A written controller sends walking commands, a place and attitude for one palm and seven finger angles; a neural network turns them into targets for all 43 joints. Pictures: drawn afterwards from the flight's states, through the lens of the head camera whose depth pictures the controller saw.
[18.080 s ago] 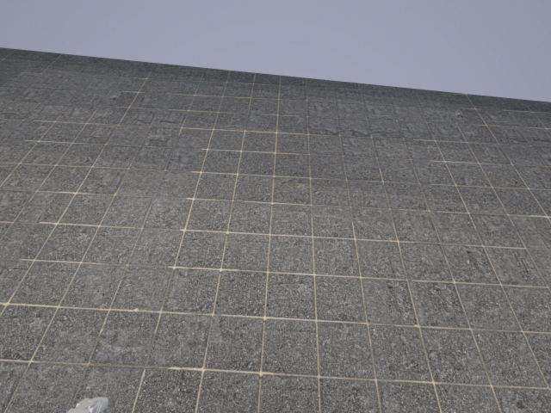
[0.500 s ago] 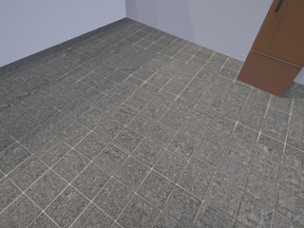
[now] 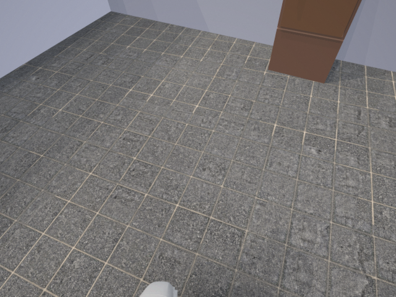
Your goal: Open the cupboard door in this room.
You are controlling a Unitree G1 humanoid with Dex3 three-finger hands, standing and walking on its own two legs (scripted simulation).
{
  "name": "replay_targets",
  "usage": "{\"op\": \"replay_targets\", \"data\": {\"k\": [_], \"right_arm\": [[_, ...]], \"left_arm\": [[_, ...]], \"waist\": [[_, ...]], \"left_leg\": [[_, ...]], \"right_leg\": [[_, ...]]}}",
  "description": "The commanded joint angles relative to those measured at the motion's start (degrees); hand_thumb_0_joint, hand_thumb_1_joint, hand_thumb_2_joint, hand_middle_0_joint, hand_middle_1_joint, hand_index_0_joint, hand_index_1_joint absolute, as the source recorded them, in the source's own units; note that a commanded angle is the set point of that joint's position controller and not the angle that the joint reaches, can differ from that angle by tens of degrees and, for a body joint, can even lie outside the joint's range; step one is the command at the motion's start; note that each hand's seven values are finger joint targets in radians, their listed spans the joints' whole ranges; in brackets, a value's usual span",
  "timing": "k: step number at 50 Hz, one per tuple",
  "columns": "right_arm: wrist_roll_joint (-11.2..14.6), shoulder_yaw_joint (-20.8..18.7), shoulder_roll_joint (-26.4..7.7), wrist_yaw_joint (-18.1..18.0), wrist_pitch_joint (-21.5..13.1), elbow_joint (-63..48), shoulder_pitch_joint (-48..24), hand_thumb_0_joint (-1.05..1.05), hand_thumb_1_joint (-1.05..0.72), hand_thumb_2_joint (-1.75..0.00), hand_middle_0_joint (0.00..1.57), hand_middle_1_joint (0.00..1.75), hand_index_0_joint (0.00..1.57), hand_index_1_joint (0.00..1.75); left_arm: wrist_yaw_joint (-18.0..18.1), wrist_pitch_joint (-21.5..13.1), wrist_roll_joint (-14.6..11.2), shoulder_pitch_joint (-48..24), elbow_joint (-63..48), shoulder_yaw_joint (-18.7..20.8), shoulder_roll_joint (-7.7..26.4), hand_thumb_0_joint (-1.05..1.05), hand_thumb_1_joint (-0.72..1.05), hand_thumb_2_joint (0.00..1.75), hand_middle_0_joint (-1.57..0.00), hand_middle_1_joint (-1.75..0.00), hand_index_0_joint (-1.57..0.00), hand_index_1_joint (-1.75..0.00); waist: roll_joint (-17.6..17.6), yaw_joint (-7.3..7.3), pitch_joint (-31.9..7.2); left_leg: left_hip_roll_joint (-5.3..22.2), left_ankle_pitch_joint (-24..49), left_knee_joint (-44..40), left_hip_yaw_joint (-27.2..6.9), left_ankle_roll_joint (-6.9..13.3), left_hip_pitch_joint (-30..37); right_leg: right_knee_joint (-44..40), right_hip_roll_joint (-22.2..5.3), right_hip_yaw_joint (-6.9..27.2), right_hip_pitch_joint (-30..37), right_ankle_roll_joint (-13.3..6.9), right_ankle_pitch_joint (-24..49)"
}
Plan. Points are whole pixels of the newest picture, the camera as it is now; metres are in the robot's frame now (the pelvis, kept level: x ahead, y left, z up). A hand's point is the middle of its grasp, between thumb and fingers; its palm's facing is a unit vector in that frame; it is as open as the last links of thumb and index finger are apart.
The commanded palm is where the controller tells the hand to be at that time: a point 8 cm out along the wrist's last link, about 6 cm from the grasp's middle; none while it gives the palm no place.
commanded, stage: stand and wait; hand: left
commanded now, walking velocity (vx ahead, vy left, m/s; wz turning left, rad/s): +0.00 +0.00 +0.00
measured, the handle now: out of the picture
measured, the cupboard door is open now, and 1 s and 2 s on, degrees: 0 0 0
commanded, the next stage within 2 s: turn or walk to find it in 0.34 s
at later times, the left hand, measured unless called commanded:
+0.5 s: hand out of the picture +0.07 +0.25 -0.18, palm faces -0.01 -0.98 -0.22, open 7.4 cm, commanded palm none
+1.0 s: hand out of the picture +0.06 +0.23 -0.17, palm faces +0.15 -0.96 -0.25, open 7.4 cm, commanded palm none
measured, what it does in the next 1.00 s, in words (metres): steps on the spot: left foot, then right foot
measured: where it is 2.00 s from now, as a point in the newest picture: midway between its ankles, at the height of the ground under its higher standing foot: outside the picture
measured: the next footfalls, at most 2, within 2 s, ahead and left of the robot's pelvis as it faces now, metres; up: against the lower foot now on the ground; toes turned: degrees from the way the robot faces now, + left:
left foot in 0.24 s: +0.04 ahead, +0.16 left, +0.00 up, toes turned +1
right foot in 0.52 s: +0.04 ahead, -0.10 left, +0.00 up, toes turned -5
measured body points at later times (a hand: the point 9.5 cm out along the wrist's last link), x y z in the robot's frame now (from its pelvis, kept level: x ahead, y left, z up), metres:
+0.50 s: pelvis +0.02 +0.05 +0.00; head +0.04 +0.07 +0.45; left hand +0.07 +0.30 -0.16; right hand +0.03 -0.18 -0.15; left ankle +0.00 +0.16 -0.74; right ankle +0.00 -0.09 -0.74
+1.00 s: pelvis -0.01 +0.02 -0.01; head +0.03 +0.02 +0.44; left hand +0.05 +0.28 -0.15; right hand +0.06 -0.22 -0.16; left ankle +0.00 +0.16 -0.74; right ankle -0.02 -0.10 -0.72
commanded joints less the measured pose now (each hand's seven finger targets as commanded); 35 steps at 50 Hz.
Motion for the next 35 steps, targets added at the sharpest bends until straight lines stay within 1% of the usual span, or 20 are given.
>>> {"op": "replay_targets", "data": {"k": [1,3,7,8,10,11,12,13,14,16,17,19,21,23,26,27,28,29,33,35], "right_arm": [[0.3,0.0,-3.5,-0.2,-1.6,-3.9,-0.9,0.0,-0.9,-0.9,0.2,0.3,0.2,0.3],[0.5,0.4,-3.1,-0.4,-1.8,-3.7,-0.9,0.0,-0.9,-0.9,0.2,0.3,0.2,0.3],[1.2,1.2,-2.1,-0.5,-2.4,-3.1,0.1,0.0,-0.9,-0.9,0.2,0.3,0.2,0.3],[1.3,1.3,-1.9,-0.7,-2.7,-2.4,1.6,0.0,-0.9,-0.9,0.2,0.3,0.2,0.3],[1.4,1.7,-1.9,-0.8,-3.5,-0.2,5.8,0.0,-0.9,-0.9,0.2,0.3,0.2,0.3],[1.5,1.6,-3.5,-0.9,-4.2,0.7,7.4,0.0,-0.9,-0.9,0.2,0.3,0.2,0.3],[1.0,1.2,-6.7,-1.0,-4.7,0.8,7.6,0.0,-0.9,-0.9,0.2,0.3,0.2,0.3],[0.9,1.0,-8.8,-1.1,-4.4,0.3,6.4,0.0,-0.9,-0.9,0.2,0.3,0.2,0.3],[0.8,1.1,-7.8,-1.4,-4.4,1.2,6.2,0.0,-0.9,-0.9,0.2,0.3,0.2,0.3],[0.9,1.9,-5.3,-1.9,-4.4,2.0,5.8,0.0,-0.9,-0.9,0.2,0.3,0.2,0.3],[0.8,2.0,-4.9,-2.0,-4.5,2.4,5.5,0.0,-0.9,-0.9,0.2,0.3,0.2,0.3],[0.9,1.4,-6.4,-1.9,-4.9,3.3,5.9,0.0,-0.9,-0.9,0.2,0.3,0.2,0.3],[1.0,1.2,-6.2,-1.7,-4.8,4.2,7.1,0.0,-0.9,-0.9,0.2,0.3,0.2,0.3],[1.4,1.5,-4.7,-1.6,-4.4,4.7,7.6,0.0,-0.9,-0.9,0.2,0.3,0.2,0.3],[1.6,1.5,-3.4,-0.9,-3.8,4.2,8.0,0.0,-0.9,-0.9,0.2,0.3,0.2,0.3],[1.4,1.5,-3.2,-0.8,-3.4,4.1,7.7,0.0,-0.9,-0.9,0.2,0.3,0.2,0.3],[1.3,1.4,-3.4,-0.7,-3.2,3.7,7.5,0.0,-0.9,-0.9,0.2,0.3,0.2,0.3],[1.3,1.2,-3.4,-0.6,-3.0,3.3,8.0,0.0,-0.9,-0.9,0.2,0.3,0.2,0.3],[1.2,0.8,-2.7,-0.1,-2.1,2.1,9.1,0.0,-0.9,-0.9,0.2,0.3,0.2,0.3],[1.0,0.5,-2.7,0.1,-1.7,1.3,9.7,0.0,-0.9,-0.9,0.2,0.3,0.2,0.3]], "left_arm": [[0.9,-1.3,0.2,4.6,-2.0,2.2,11.1,0.0,0.9,0.9,-0.2,-0.3,-0.2,-0.3],[1.0,-1.3,0.4,4.7,-1.9,2.2,11.3,0.0,0.9,0.9,-0.2,-0.3,-0.2,-0.3],[1.2,-1.1,0.6,3.0,-1.4,2.1,12.4,0.0,0.9,0.9,-0.2,-0.3,-0.2,-0.3],[1.3,-1.1,0.4,2.0,-1.1,2.1,12.3,0.0,0.9,0.9,-0.2,-0.3,-0.2,-0.3],[1.5,-0.9,-0.4,0.0,-0.7,1.6,11.5,0.0,0.9,0.9,-0.2,-0.3,-0.2,-0.3],[1.5,-0.8,-0.6,0.2,-0.4,1.2,10.0,0.0,0.9,0.9,-0.2,-0.3,-0.2,-0.3],[1.3,-0.6,-0.7,2.5,-0.6,0.7,7.6,0.0,0.9,0.9,-0.2,-0.3,-0.2,-0.3],[1.2,-0.7,-0.7,2.9,-0.3,0.1,6.4,0.0,0.9,0.9,-0.2,-0.3,-0.2,-0.3],[1.3,-0.4,-0.4,-0.3,0.0,-0.2,6.5,0.0,0.9,0.9,-0.2,-0.3,-0.2,-0.3],[1.1,0.0,-0.5,-1.6,1.1,-0.2,7.0,0.0,0.9,0.9,-0.2,-0.3,-0.2,-0.3],[1.0,0.0,-0.4,-0.8,1.8,-0.3,6.5,0.0,0.9,0.9,-0.2,-0.3,-0.2,-0.3],[0.9,-0.8,-0.3,-1.7,2.5,-0.5,7.4,0.0,0.9,0.9,-0.2,-0.3,-0.2,-0.3],[1.0,-1.0,-0.6,-2.6,3.1,-0.6,7.7,0.0,0.9,0.9,-0.2,-0.3,-0.2,-0.3],[1.4,-0.7,-0.8,-0.2,4.4,-1.1,6.8,0.0,0.9,0.9,-0.2,-0.3,-0.2,-0.3],[2.0,-0.7,-0.7,0.5,4.6,-0.8,9.3,0.0,0.9,0.9,-0.2,-0.3,-0.2,-0.3],[2.0,-0.7,-0.7,-0.3,4.5,-0.4,9.9,0.0,0.9,0.9,-0.2,-0.3,-0.2,-0.3],[2.1,-0.7,-0.6,-0.1,4.1,-0.1,10.2,0.0,0.9,0.9,-0.2,-0.3,-0.2,-0.3],[2.1,-0.7,-0.6,-0.3,3.7,0.1,10.7,0.0,0.9,0.9,-0.2,-0.3,-0.2,-0.3],[2.2,-0.3,-0.6,-2.2,0.9,1.1,12.9,0.0,0.9,0.9,-0.2,-0.3,-0.2,-0.3],[2.2,0.0,-0.4,-3.9,-0.6,1.5,13.0,0.0,0.9,0.9,-0.2,-0.3,-0.2,-0.3]], "waist": [[-7.5,1.2,-3.6],[-7.9,1.27,-4.1],[-9.9,1.09,-4.2],[-9.5,0.27,-4.6],[-8.1,-1.63,-5.7],[-3.0,-1.89,-6.7],[6.7,-0.98,-7.0],[10.1,-0.38,-6.0],[14.0,-1.55,-3.8],[11.7,-0.74,-0.8],[9.6,-0.21,-1.3],[7.4,-0.37,-3.1],[5.8,-0.75,-3.0],[5.4,0.02,-4.0],[3.4,-0.18,-3.6],[0.2,-0.17,-2.4],[-3.5,0.02,-2.7],[-5.5,-0.29,-3.4],[-9.9,-0.93,-3.5],[-10.2,-1.64,-3.3]], "left_leg": [[0.2,-0.6,-4.2,-1.2,-0.3,-4.4],[-0.3,-1.7,-8.7,-0.8,0.0,-1.9],[-1.2,-3.0,-20.4,0.4,1.2,5.3],[-1.3,-0.9,-24.8,0.6,1.4,8.1],[-1.4,8.2,-37.4,1.1,1.8,18.1],[1.7,11.5,-41.8,-2.1,2.5,23.3],[9.8,17.2,-42.5,-10.8,5.9,25.7],[15.4,19.5,-44.3,-15.4,9.8,22.8],[15.9,23.1,-47.4,-16.7,11.5,20.6],[14.0,31.4,-46.6,-13.0,12.4,17.5],[12.6,34.2,-45.7,-10.3,12.3,18.6],[9.6,38.4,-44.1,-7.8,11.4,21.2],[8.1,39.7,-42.9,-8.0,10.2,20.9],[6.8,35.1,-41.2,-8.0,8.6,19.3],[3.9,23.6,-40.0,-7.4,5.7,11.7],[3.1,21.0,-39.2,-6.6,4.9,9.4],[2.2,19.6,-37.5,-5.4,4.5,9.1],[1.1,18.9,-36.0,-4.3,4.2,9.1],[-1.1,12.9,-28.9,-1.7,3.3,8.2],[-0.9,11.3,-26.6,-1.5,3.2,8.7]], "right_leg": [[-11.2,-14.5,17.9,8.6,-5.2,6.3],[-10.3,-14.2,17.4,8.9,-5.9,11.6],[-9.4,-14.0,16.4,6.7,-6.5,16.0],[-8.5,-13.3,15.6,5.9,-5.8,16.4],[-5.8,-10.5,13.0,1.8,-2.5,13.0],[-2.3,-8.0,10.8,-1.4,-0.4,8.8],[1.7,-3.8,7.4,-6.4,2.0,0.5],[4.7,-1.9,2.8,-6.3,4.0,-7.2],[10.2,-1.9,0.8,-6.6,5.2,-12.4],[16.5,-3.6,2.2,-5.9,5.1,-14.8],[16.9,-4.0,2.1,-5.8,5.1,-13.7],[11.5,-4.8,0.5,-3.3,5.2,-10.7],[4.5,-4.8,-1.1,0.0,5.4,-6.4],[-1.4,-5.4,-1.9,4.2,5.9,-0.1],[-1.3,-9.8,-0.9,9.8,4.8,10.7],[0.0,-10.3,-0.7,9.7,4.2,11.5],[-0.1,-11.3,-0.2,9.5,3.7,12.4],[-0.3,-12.6,0.5,9.3,3.0,13.0],[-2.6,-17.5,2.2,5.7,-0.2,8.4],[-2.3,-18.1,1.5,3.0,-0.6,5.8]]}}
